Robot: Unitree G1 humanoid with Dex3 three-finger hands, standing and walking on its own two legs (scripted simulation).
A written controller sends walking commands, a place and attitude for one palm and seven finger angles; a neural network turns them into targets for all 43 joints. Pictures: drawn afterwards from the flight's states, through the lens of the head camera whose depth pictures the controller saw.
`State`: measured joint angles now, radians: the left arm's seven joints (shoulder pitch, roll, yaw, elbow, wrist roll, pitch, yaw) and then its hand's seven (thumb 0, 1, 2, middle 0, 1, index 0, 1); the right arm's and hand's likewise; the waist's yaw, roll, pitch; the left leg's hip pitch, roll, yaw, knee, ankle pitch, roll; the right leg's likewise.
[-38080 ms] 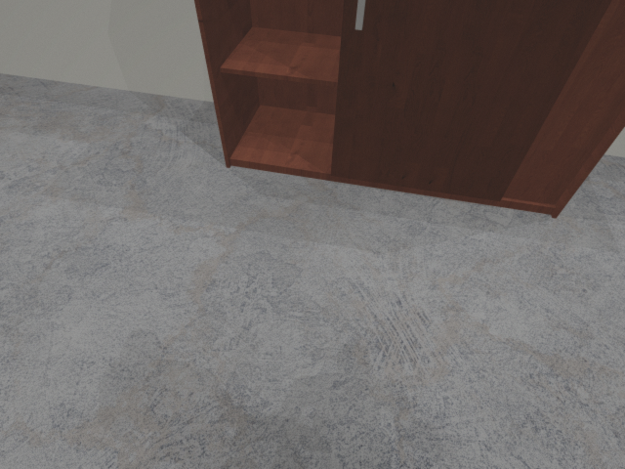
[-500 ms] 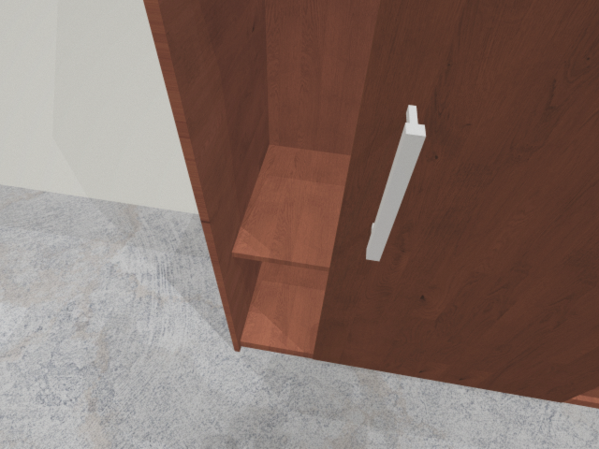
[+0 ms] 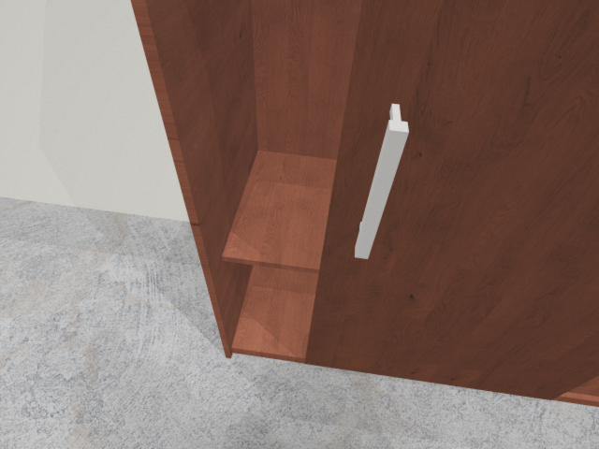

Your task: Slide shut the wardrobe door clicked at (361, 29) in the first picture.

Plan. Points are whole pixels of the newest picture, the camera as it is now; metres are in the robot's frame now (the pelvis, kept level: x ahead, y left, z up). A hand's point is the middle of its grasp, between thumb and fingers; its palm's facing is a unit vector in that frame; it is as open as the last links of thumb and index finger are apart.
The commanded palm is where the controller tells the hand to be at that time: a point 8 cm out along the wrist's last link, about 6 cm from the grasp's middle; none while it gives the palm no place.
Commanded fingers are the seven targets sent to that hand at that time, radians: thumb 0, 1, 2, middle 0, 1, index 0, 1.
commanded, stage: look again from close up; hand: right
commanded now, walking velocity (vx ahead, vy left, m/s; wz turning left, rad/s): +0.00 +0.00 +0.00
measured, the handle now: (376, 190) +0.46 -0.07 +0.11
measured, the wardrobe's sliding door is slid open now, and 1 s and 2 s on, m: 0.25 0.25 0.25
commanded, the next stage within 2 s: raise the hand with hooked fingers in 0.78 s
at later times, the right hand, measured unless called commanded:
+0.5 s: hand out of the picture +0.01 -0.18 -0.17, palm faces -0.01 +0.98 -0.20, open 7.4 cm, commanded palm none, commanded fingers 0.00 -0.90 -0.90 0.20 0.30 0.20 0.30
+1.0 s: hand out of the picture +0.13 -0.19 -0.08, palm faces +0.21 +0.96 -0.21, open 7.4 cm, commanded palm +0.11 -0.23 -0.05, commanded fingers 0.00 -0.74 -0.83 0.21 0.41 0.21 0.41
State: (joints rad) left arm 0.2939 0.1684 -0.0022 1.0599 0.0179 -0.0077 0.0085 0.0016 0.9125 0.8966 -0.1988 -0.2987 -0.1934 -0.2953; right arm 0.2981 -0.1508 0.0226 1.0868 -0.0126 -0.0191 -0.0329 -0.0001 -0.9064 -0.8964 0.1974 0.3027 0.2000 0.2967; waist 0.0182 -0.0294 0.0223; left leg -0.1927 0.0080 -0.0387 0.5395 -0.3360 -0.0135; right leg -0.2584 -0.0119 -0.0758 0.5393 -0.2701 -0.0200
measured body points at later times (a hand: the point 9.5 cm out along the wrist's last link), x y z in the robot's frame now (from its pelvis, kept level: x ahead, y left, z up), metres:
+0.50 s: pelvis +0.01 +0.00 +0.01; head +0.02 +0.00 +0.46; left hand +0.04 +0.23 -0.15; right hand +0.01 -0.23 -0.15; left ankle -0.03 +0.13 -0.73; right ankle +0.01 -0.11 -0.73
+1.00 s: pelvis +0.00 +0.00 +0.00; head +0.01 +0.00 +0.45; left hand +0.05 +0.24 -0.14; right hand +0.11 -0.24 -0.07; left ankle -0.03 +0.13 -0.73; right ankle +0.01 -0.11 -0.73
